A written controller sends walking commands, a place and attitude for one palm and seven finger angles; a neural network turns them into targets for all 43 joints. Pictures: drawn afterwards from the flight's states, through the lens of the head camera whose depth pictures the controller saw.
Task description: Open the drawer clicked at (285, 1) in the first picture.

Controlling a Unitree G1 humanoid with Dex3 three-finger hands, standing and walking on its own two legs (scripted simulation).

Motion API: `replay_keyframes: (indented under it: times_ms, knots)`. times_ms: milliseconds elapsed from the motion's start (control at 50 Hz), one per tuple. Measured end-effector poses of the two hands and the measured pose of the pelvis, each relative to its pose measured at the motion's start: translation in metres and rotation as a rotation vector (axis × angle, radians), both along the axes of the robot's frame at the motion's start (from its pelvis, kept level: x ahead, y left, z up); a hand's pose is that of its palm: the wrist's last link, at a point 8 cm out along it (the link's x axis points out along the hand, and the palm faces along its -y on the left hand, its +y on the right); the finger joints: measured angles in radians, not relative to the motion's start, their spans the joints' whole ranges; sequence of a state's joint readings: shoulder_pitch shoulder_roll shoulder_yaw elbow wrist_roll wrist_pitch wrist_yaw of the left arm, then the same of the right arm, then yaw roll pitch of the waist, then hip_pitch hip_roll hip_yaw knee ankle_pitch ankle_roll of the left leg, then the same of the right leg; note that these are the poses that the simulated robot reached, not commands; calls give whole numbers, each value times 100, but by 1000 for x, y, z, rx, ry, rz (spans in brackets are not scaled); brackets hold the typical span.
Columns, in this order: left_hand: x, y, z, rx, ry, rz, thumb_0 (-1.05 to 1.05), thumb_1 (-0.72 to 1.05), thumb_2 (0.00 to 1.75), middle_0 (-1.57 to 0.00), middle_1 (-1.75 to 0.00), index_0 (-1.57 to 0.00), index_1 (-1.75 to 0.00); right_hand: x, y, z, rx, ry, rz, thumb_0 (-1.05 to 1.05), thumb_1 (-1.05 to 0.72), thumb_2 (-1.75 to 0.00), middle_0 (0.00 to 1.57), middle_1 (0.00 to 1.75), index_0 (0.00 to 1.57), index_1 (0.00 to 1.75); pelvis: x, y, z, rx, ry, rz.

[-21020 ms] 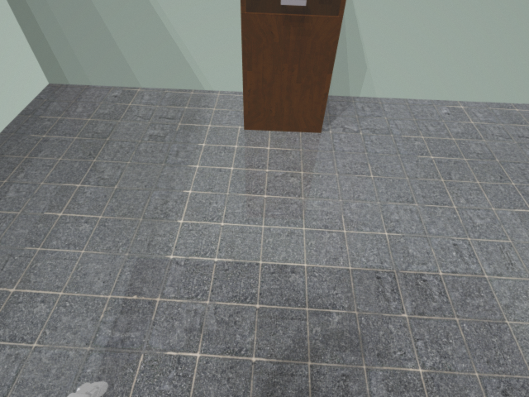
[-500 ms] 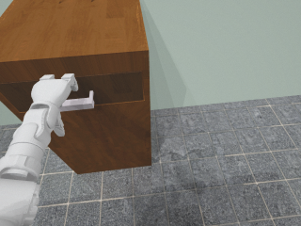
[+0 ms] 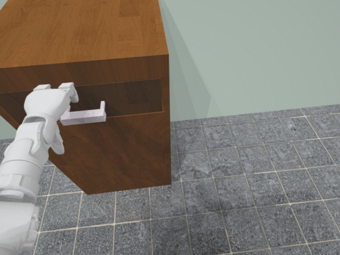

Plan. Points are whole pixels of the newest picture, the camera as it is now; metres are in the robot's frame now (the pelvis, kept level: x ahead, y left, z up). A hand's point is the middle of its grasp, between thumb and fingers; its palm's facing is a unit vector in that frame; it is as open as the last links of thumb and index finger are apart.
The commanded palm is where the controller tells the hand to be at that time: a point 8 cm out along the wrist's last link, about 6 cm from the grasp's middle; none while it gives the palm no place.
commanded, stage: re-aim the fingers above the handle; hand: left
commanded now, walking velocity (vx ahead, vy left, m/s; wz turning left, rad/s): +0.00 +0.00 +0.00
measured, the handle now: (84, 111) +0.49 +0.27 +0.01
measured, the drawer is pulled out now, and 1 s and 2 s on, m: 0.00 0.00 0.00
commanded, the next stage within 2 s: lower the fingers behind the handle in 0.10 s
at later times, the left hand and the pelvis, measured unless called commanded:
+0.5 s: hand (61, 120) +0.42 +0.30 +0.05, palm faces -0.11 +0.02 -0.99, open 13.7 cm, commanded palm +0.41 +0.28 +0.11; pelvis -0.01 +0.00 +0.00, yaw -1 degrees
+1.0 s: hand (69, 125) +0.43 +0.29 +0.02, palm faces -0.07 +0.00 -1.00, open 13.8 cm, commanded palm +0.42 +0.28 +0.08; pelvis -0.01 +0.00 -0.01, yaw -1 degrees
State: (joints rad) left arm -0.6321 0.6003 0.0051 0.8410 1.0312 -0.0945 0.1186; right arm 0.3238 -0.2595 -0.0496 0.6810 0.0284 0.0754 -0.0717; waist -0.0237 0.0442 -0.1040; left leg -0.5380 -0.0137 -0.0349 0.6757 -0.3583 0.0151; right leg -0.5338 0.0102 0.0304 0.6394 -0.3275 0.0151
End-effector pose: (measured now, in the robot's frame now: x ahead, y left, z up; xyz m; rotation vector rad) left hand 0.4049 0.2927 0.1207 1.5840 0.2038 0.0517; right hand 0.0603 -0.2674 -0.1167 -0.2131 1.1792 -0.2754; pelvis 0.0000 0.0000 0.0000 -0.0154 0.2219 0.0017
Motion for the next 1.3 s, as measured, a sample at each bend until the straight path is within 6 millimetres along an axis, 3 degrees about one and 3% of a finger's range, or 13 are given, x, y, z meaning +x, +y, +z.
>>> replay_keyframes:
  times_ms: [100,220,460,680,880,1120,1300]
  knots:
    - [10,-19,0,-38,-78,-96,0,-49,30,-32,-121,-33,-120,-2,-5,2,-29,12,2,0,-90,-90,21,30,21,30,-1,4,-3,-5,13,5]
    - [16,-24,2,-37,-143,-72,0,-49,30,-38,-126,-34,-122,-5,0,-2,-2,6,-13,0,-91,-90,20,30,21,30,-2,8,-4,-4,23,-13]
    - [6,0,-8,15,-7,69,0,-49,30,-33,-122,-34,-121,-15,12,-4,38,0,-26,0,-90,-90,21,30,21,30,-7,5,-1,3,10,-20]
    - [6,-19,-26,-32,-83,-74,0,-49,30,-32,-121,-33,-120,-26,-7,-4,-30,41,-21,0,-90,-90,21,30,21,30,-10,4,-10,-5,45,-9]
    - [9,-6,-39,18,-58,58,0,-49,30,-32,-121,-32,-120,-32,-3,-12,7,59,-39,0,-91,-90,20,30,21,30,-9,3,-12,-4,69,-22]
    - [8,-2,-45,-1,-35,19,0,-49,30,-31,-122,-32,-120,-32,-1,-13,-5,66,-33,0,-90,-90,21,30,21,30,-7,3,-15,-7,78,-18]
    - [3,2,-71,-28,-26,11,0,-49,30,-31,-121,-31,-120,-33,-4,-16,-27,83,-26,0,-91,-90,21,30,21,30,-10,6,-21,-12,107,-17]
